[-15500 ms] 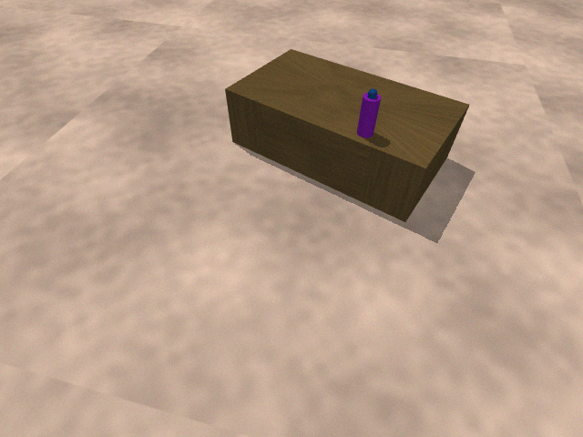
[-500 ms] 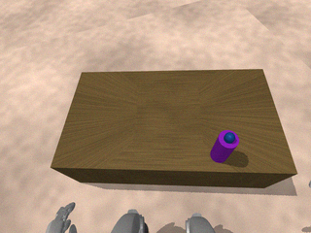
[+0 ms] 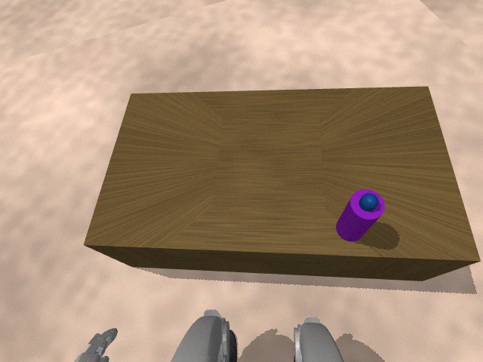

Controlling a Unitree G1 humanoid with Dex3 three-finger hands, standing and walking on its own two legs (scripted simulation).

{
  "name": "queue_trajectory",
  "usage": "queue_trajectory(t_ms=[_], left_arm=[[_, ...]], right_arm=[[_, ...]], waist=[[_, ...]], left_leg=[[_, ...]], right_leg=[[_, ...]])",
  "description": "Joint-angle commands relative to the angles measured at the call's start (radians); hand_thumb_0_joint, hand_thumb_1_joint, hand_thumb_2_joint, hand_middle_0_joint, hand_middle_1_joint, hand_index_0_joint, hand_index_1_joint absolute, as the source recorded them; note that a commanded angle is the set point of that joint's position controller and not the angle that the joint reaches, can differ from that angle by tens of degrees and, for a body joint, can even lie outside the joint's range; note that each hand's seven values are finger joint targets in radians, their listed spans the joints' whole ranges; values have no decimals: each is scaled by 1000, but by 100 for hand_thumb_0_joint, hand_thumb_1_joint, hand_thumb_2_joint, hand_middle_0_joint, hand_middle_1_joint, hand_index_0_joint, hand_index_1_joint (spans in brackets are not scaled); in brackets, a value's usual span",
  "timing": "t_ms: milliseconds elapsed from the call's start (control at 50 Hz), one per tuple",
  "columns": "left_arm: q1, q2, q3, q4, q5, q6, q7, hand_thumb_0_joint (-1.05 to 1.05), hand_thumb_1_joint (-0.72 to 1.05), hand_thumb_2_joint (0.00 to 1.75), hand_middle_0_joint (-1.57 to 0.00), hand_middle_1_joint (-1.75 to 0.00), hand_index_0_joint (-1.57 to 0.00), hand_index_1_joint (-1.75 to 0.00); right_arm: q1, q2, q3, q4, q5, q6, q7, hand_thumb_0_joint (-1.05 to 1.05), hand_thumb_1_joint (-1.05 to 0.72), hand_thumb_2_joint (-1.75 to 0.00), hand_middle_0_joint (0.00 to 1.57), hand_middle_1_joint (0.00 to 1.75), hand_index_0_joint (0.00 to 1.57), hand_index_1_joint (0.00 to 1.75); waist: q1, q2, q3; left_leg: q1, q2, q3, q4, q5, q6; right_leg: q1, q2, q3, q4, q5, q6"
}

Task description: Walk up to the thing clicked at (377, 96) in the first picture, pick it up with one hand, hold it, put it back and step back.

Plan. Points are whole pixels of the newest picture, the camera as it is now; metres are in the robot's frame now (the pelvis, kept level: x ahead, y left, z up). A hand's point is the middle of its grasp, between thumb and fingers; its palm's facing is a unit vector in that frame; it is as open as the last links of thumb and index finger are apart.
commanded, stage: go down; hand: right
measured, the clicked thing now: (359, 215) +0.44 -0.23 -0.26
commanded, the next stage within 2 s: approach in 0.28 s
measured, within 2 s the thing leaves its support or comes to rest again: neither
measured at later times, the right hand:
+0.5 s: hand out of the picture +0.34 -0.42 +0.01, palm faces +0.25 +0.96 -0.12, open 17.3 cm
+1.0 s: hand (421, 228) +0.39 -0.35 -0.22, palm faces +0.15 +0.99 +0.05, open 17.6 cm
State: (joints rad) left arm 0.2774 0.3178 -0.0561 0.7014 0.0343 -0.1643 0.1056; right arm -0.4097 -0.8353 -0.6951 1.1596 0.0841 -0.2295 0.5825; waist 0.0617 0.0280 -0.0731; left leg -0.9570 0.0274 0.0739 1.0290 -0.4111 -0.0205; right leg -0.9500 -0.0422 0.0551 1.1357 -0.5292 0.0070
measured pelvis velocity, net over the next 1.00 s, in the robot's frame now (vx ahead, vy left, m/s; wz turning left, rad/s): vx -0.05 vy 0.00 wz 0.06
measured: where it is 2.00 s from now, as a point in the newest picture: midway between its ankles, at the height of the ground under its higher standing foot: outside the picture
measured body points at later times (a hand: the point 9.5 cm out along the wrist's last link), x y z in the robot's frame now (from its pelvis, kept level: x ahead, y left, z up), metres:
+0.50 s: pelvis +0.00 -0.01 -0.01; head +0.13 -0.05 +0.42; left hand +0.09 +0.27 -0.10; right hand +0.32 -0.47 +0.02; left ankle +0.04 +0.14 -0.66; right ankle +0.00 -0.12 -0.66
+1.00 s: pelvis -0.05 +0.00 -0.22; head +0.17 -0.06 +0.17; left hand +0.09 +0.27 -0.33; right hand +0.38 -0.40 -0.22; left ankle +0.04 +0.14 -0.66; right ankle +0.00 -0.12 -0.66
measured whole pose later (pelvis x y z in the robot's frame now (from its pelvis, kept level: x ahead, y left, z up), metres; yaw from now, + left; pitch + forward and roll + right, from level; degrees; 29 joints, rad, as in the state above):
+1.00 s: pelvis -0.05 +0.00 -0.22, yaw +4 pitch +34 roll +7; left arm 0.09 0.31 -0.11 0.66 0.10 -0.18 0.06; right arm -0.74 -0.76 -0.82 1.16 0.23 -0.54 0.68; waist 0.12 0.03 -0.11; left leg -1.88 0.04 0.07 1.88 -0.60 -0.02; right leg -1.86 -0.02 0.11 2.01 -0.76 0.01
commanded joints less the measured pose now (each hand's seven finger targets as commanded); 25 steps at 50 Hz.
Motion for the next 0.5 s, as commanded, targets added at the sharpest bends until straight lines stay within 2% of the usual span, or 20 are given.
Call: queue_trajectory(t_ms=[0,20,40,80,100,140,160,180,200,240,280,340,360,380,400,460,480], left_arm=[[97,205,74,-67,-5,-23,14,0,90,90,-19,-30,-20,-30],[94,210,77,-68,-5,-23,13,0,89,91,-20,-30,-20,-30],[96,213,79,-67,-4,-22,13,0,89,91,-20,-30,-20,-30],[101,219,79,-70,-5,-20,14,0,90,91,-19,-30,-20,-30],[94,211,73,-74,-3,-20,12,0,89,91,-19,-30,-19,-30],[97,218,75,-74,-5,-21,13,0,90,90,-19,-30,-20,-30],[98,219,76,-75,-6,-20,13,0,90,90,-19,-30,-20,-30],[97,212,67,-77,-5,-21,14,0,89,90,-19,-30,-20,-30],[105,222,75,-70,-6,-21,13,0,90,90,-19,-30,-20,-30],[109,217,72,-68,-2,-23,15,0,89,91,-20,-30,-20,-30],[111,213,66,-66,-4,-21,14,0,89,91,-19,-30,-19,-30],[114,213,63,-65,-4,-17,13,0,89,91,-19,-30,-19,-30],[114,214,65,-70,-3,-16,13,0,87,93,-20,-29,-18,-30],[118,216,63,-69,-4,-18,12,0,87,91,-21,-30,-20,-31],[112,214,63,-72,-3,-18,10,0,87,92,-20,-30,-19,-30],[89,201,50,-78,-1,-25,4,0,88,92,-20,-30,-19,-31],[79,199,46,-79,0,-28,0,0,88,92,-20,-30,-19,-31]], right_arm=[[-180,-415,-69,-153,30,-64,1,0,44,-6,6,4,5,4],[-178,-400,-51,-147,26,-65,4,0,44,-7,6,4,5,4],[-216,-433,-65,-183,21,-71,0,0,43,-6,6,4,5,4],[-225,-432,-61,-181,22,-68,1,0,43,-6,6,4,5,4],[-197,-400,-43,-135,24,-61,4,0,43,-6,6,4,6,4],[-243,-459,-72,-194,22,-71,-5,0,44,-6,6,4,6,4],[-272,-462,-67,-214,20,-74,-9,0,44,-6,6,4,5,4],[-226,-423,-49,-150,23,-67,-4,0,45,-6,6,4,5,4],[-261,-460,-74,-216,28,-76,-8,0,45,-6,6,4,5,4],[-254,-448,-62,-183,23,-74,-13,0,45,-6,6,4,5,4],[-249,-466,-79,-177,27,-75,-11,0,47,-6,6,4,5,4],[-241,-436,-60,-129,31,-71,-2,0,48,-6,6,4,5,4],[-237,-425,-53,-127,31,-69,1,0,56,-6,4,5,4,5],[-241,-432,-59,-117,34,-70,6,0,52,-7,5,5,5,5],[-251,-429,-56,-115,37,-75,8,0,55,-8,3,6,4,6],[-240,-376,-44,-46,60,-112,22,0,59,-8,3,6,3,6],[-269,-349,-35,-41,73,-137,26,0,60,-9,2,6,3,6]], waist=[[-31,-186,-380],[-31,-200,-377],[-32,-220,-397],[-32,-234,-402],[-27,-224,-376],[-41,-245,-405],[-34,-256,-400],[-31,-240,-395],[-38,-246,-413],[-30,-248,-408],[-36,-232,-406],[-32,-228,-381],[-29,-227,-375],[-25,-212,-371],[-21,-206,-368],[-9,-149,-316],[3,-133,-305]], left_leg=[[215,-25,-27,-90,197,51],[188,-27,-25,-83,183,53],[181,-26,-28,-83,181,54],[165,-28,-23,-84,164,55],[167,-29,-20,-89,155,54],[170,-26,-23,-89,143,55],[170,-26,-25,-91,135,56],[175,-28,-22,-91,144,54],[168,-28,-21,-85,151,54],[186,-26,-25,-90,172,55],[180,-27,-21,-88,174,54],[147,-29,-18,-82,166,56],[144,-29,-18,-84,166,55],[133,-29,-16,-80,168,53],[135,-29,-19,-72,179,54],[86,-28,-22,-26,158,51],[40,-28,-23,-1,137,50]], right_leg=[[225,21,13,-174,363,-20],[246,14,22,-180,363,-15],[263,14,22,-175,367,-13],[289,8,36,-187,370,-7],[270,10,36,-194,348,-7],[286,6,43,-201,319,-6],[280,8,43,-208,303,-6],[280,10,38,-204,318,-6],[293,3,50,-201,336,-2],[282,14,27,-187,351,-10],[273,8,34,-185,365,-9],[277,-1,47,-186,381,-3],[274,-2,48,-186,376,-5],[275,-6,55,-180,387,-4],[247,2,44,-166,385,-10],[128,10,25,-108,318,-23],[87,8,27,-82,284,-25]])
